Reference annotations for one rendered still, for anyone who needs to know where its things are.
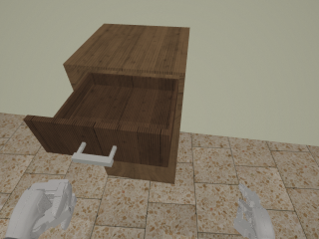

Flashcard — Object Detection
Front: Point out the cabinet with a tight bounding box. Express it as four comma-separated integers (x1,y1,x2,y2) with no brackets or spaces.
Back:
63,23,190,184

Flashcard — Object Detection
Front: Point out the left robot hand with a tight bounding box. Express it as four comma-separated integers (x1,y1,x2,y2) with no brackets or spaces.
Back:
5,179,78,239

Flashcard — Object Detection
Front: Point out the right robot hand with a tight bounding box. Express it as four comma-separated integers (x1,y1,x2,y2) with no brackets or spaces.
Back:
233,183,275,239

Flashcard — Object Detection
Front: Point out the handle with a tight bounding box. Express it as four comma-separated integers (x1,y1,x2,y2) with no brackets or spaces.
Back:
71,142,117,167

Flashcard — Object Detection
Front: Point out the drawer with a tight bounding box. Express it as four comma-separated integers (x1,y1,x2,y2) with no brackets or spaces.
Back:
23,72,179,167

